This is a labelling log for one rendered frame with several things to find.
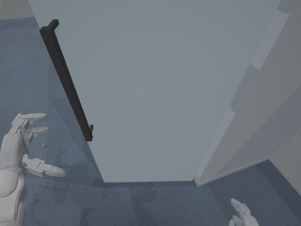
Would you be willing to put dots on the right robot hand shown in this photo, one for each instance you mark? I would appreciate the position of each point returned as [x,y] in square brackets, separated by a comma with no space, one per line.
[244,213]

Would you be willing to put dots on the fridge door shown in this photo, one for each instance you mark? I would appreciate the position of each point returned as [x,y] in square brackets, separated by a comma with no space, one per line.
[155,78]

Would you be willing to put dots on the left robot hand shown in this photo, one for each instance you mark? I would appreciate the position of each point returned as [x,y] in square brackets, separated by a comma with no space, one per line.
[14,145]

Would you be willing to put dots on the robot left forearm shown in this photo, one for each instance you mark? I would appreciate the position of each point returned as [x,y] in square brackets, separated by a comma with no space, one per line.
[12,194]

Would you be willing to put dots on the handle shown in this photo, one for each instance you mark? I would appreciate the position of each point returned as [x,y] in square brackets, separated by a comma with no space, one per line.
[50,40]

